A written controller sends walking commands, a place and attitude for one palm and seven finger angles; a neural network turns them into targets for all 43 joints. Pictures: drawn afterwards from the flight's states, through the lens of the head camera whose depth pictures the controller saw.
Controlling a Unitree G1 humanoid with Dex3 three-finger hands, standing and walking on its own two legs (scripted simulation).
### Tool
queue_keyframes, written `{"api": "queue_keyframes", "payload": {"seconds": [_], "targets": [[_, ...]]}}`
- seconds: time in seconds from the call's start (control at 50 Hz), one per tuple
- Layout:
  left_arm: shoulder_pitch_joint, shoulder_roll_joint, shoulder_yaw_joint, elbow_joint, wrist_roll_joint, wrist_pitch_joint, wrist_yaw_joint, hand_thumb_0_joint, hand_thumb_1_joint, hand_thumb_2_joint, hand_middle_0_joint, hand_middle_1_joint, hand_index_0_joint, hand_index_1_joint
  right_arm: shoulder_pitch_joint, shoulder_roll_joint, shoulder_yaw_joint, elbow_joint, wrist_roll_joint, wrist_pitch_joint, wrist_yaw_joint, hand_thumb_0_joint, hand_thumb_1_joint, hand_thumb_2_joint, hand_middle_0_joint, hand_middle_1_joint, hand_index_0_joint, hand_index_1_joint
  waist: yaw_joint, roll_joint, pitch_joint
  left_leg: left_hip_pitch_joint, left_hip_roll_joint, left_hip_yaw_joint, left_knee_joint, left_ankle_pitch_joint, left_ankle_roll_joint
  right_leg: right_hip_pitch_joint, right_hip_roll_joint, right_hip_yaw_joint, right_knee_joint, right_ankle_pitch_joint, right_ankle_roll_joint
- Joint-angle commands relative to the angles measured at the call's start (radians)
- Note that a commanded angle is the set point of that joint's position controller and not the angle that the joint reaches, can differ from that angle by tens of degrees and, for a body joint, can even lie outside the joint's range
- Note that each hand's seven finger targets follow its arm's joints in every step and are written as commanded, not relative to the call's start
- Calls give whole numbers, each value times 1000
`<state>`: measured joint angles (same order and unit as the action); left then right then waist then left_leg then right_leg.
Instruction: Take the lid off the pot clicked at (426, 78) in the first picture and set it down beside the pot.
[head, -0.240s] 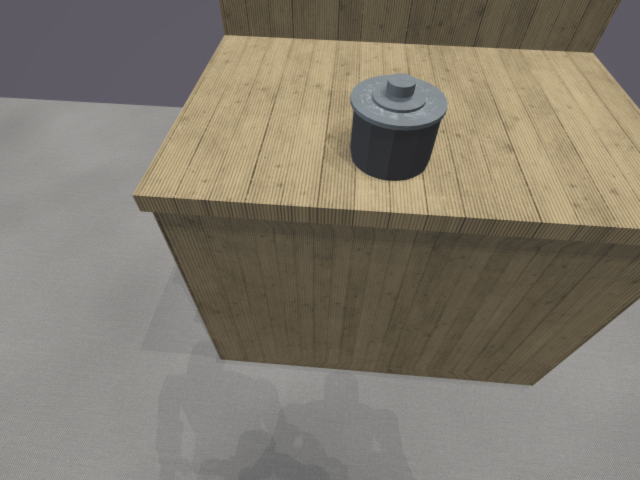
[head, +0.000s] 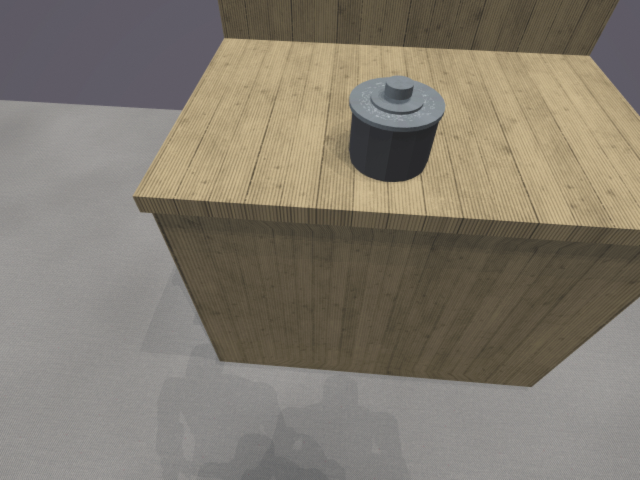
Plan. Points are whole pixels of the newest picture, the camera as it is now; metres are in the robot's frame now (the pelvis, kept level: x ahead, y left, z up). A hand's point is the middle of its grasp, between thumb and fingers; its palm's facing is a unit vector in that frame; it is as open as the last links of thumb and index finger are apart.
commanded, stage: look at it before walking up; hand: left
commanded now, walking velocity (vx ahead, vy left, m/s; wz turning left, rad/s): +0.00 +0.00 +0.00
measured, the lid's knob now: (399, 87) +0.68 -0.09 +0.15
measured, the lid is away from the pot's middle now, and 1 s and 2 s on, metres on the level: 0.00 0.00 0.00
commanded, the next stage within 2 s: take the last steps up to it in 0.42 s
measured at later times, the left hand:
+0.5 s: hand out of the picture +0.00 +0.17 -0.18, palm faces +0.04 -0.98 -0.19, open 7.4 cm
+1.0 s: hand out of the picture +0.08 +0.12 -0.17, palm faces +0.01 -0.98 -0.21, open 7.4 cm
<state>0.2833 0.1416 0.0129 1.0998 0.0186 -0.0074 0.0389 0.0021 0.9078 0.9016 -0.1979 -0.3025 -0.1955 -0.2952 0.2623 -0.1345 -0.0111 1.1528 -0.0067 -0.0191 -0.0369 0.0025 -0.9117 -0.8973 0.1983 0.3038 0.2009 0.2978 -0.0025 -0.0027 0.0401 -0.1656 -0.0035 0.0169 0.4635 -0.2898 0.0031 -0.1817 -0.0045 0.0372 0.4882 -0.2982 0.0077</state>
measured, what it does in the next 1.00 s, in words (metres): lifts its left foot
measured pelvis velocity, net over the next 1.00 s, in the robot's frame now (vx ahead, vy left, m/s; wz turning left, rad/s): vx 0.07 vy -0.06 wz -0.06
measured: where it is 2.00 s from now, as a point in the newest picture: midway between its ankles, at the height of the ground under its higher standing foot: outside the picture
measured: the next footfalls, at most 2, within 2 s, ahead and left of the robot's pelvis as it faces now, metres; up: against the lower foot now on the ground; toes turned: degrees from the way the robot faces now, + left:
left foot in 1.20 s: +0.26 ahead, +0.02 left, +0.00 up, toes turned +1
right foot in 1.52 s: +0.26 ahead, -0.27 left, +0.00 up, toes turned +1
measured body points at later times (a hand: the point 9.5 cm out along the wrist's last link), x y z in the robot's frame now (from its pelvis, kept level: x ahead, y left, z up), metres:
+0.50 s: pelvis +0.00 +0.00 +0.00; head +0.02 +0.00 +0.45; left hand -0.01 +0.22 -0.16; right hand -0.01 -0.21 -0.16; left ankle -0.03 +0.12 -0.74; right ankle -0.02 -0.13 -0.74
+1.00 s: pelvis +0.07 -0.06 +0.00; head +0.11 -0.07 +0.45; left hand +0.08 +0.17 -0.15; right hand +0.06 -0.31 -0.16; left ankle +0.05 +0.06 -0.67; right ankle +0.03 -0.14 -0.74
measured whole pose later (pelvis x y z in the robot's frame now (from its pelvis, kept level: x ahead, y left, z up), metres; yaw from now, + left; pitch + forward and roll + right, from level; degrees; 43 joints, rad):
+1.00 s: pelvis +0.07 -0.06 +0.00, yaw -4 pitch +2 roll +0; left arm 0.35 0.14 0.07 1.02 0.03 -0.03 0.02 0.00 0.91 0.90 -0.20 -0.30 -0.19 -0.29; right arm 0.28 -0.19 -0.06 1.09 -0.03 0.00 -0.02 0.01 -0.91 -0.90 0.20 0.30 0.20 0.30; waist 0.00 0.01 0.03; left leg -0.48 0.07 0.07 1.08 -0.46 0.01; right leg -0.21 0.04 -0.08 0.50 -0.33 -0.08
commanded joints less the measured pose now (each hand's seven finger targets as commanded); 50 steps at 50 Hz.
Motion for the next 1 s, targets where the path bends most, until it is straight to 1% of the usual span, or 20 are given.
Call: {"api": "queue_keyframes", "payload": {"seconds": [0.0, 0.14, 0.52, 0.54, 0.6, 0.64, 0.66, 0.68, 0.7, 0.74, 0.76, 0.78, 0.8, 0.82, 0.84, 0.86, 0.88, 0.9, 0.94, 0.98], "targets": [[71, 112, 18, -25, -5, -13, 5, 0, 900, 900, -200, -300, -200, -300, 59, -100, -18, -24, 2, -10, -3, 0, -900, -900, 200, 300, 200, 300, 4, -18, 23, 2, 86, -78, -66, 201, 27, -48, -83, 60, -77, 230, -39], [69, 113, 21, -29, -4, -11, 3, 0, 900, 900, -200, -300, -200, -300, 62, -96, -19, -26, 2, -9, -4, 0, -900, -900, 200, 300, 200, 300, 4, 11, 25, 2, 87, -79, -73, 184, 26, -53, -77, 57, -84, 202, -38], [81, 97, 22, -19, -5, -15, 3, 0, 900, 900, -200, -300, -200, -300, 76, -91, -17, -21, 0, -14, -7, 0, -900, -900, 200, 300, 200, 300, 4, -7, -4, 21, 90, -84, -67, 264, 29, -28, -83, 46, -78, 267, -37], [86, 102, 25, -20, -3, -12, -1, 0, 900, 900, -200, -300, -200, -300, 91, -94, -21, -19, 0, -12, -6, 0, -900, -900, 200, 300, 200, 300, 1, -18, -5, 27, 94, -80, -72, 156, 32, -33, -68, 37, -76, 153, -39], [59, 91, 37, -42, 4, 7, -21, 0, 900, 900, -200, -300, -200, -300, 104, -131, -40, -28, -14, -4, -5, 0, -900, -900, 200, 300, 200, 300, -15, 74, 90, -14, 156, -160, -166, -201, 68, -158, -14, 3, 5, -108, -50], [24, 88, 45, -83, 10, 14, -36, 0, 900, 900, -200, -300, -200, -300, 143, -174, -62, -41, -19, -5, -9, 0, -900, -900, 200, 300, 200, 300, -34, 150, 125, 1, 275, -309, -256, -350, 144, -283, 16, -69, 185, -136, -42], [-7, 79, 51, -111, 12, 15, -43, 0, 900, 900, -200, -300, -200, -300, 155, -190, -71, -49, -23, -11, -11, 0, -900, -900, 200, 300, 200, 300, -44, 165, 139, 21, 330, -359, -282, -325, 184, -362, -9, -60, 282, -159, -40], [-44, 76, 56, -135, 12, 13, -49, 0, 900, 900, -200, -300, -200, -300, 169, -187, -72, -53, -27, -20, -12, 0, -900, -900, 200, 300, 200, 300, -56, 137, 150, 40, 363, -376, -291, -240, 209, -421, -41, -34, 336, -183, -43], [-56, 71, 60, -152, 9, 6, -56, 0, 900, 900, -200, -300, -200, -300, 162, -186, -73, -58, -30, -28, -13, 0, -900, -900, 200, 300, 200, 300, -49, 116, 130, 70, 375, -346, -278, -137, 210, -436, -67, -12, 334, -183, -45], [-24, 66, 68, -157, 2, -3, -68, 0, 900, 900, -200, -300, -200, -300, 119, -186, -73, -74, -31, -39, -14, 0, -900, -900, 200, 300, 200, 300, -15, 102, 75, 35, 355, -242, -223, 9, 177, -317, -84, -19, 233, -153, -49], [31, 63, 74, -140, 1, -5, -72, 0, 900, 900, -200, -300, -200, -300, 90, -190, -73, -79, -31, -39, -14, 0, -900, -900, 200, 300, 200, 300, 13, 97, 37, -32, 318, -161, -171, 15, 143, -180, -65, -52, 141, -95, -48], [122, 70, 80, -107, 3, -6, -74, 0, 900, 900, -200, -300, -200, -300, 68, -190, -71, -82, -30, -37, -13, 0, -900, -900, 200, 300, 200, 300, 57, 46, -6, -126, 252, -77, -43, -21, 101, 7, -20, -95, 27, 0, -51], [231, 131, 90, -71, 9, -12, -64, 0, 900, 900, -200, -300, -200, -300, 68, -148, -63, -91, -21, -36, -8, 0, -900, -900, 200, 300, 200, 300, 98, -135, -42, -305, 125, 46, 189, -133, 51, 206, -81, 31, -91, -72, -88], [333, 233, 108, -48, 5, -17, -47, 0, 900, 900, -200, -300, -200, -300, 12, -96, -46, -137, -12, -36, 0, 0, -900, -900, 200, 300, 200, 300, 133, -386, -26, -547, 10, 140, 486, -348, 9, 296, -313, 420, -264, -158, -194], [355, 216, 101, -54, -6, -16, -31, 0, 900, 900, -200, -300, -200, -300, -48, -134, -52, -168, -13, -25, 1, 0, -900, -900, 200, 300, 200, 300, 139, -272, 8, -573, 52, 31, 653, -362, 23, 208, -364, 505, -313, -245, -273], [293, 186, 96, -63, 0, -14, -24, 0, 900, 900, -200, -300, -200, -300, -91, -119, -54, -173, -14, -28, 5, 0, -900, -900, 200, 300, 200, 300, 108, -174, 63, -605, 80, 2, 730, -302, 27, 140, -337, 486, -298, -240, -306], [214, 152, 83, -82, 3, -18, -18, 0, 900, 900, -200, -300, -200, -300, -73, -114, -57, -171, -18, -28, 10, 0, -900, -900, 200, 300, 200, 300, 59, -88, 70, -585, 106, -12, 737, -252, 23, 94, -318, 412, -268, -183, -313], [161, 132, 75, -100, 6, -25, -16, 0, 900, 900, -200, -300, -200, -300, -54, -102, -58, -159, -21, -22, 17, 0, -900, -900, 200, 300, 200, 300, 29, -39, 53, -527, 115, 0, 716, -202, 12, 50, -281, 315, -247, -78, -299], [129, 125, 70, -108, 8, -37, -12, 0, 900, 900, -200, -300, -200, -300, -22, -69, -56, -155, -19, -14, 23, 0, -900, -900, 200, 300, 200, 300, 6, -36, 18, -440, 108, 29, 620, -139, -2, 16, -239, 199, -238, 124, -285], [126, 129, 66, -103, 10, -41, -14, 0, 900, 900, -200, -300, -200, -300, -35, -63, -55, -169, -13, -10, 27, 0, -900, -900, 200, 300, 200, 300, -2, -86, 40, -412, 95, 56, 533, -99, -9, -6, -217, 141, -239, 233, -277]]}}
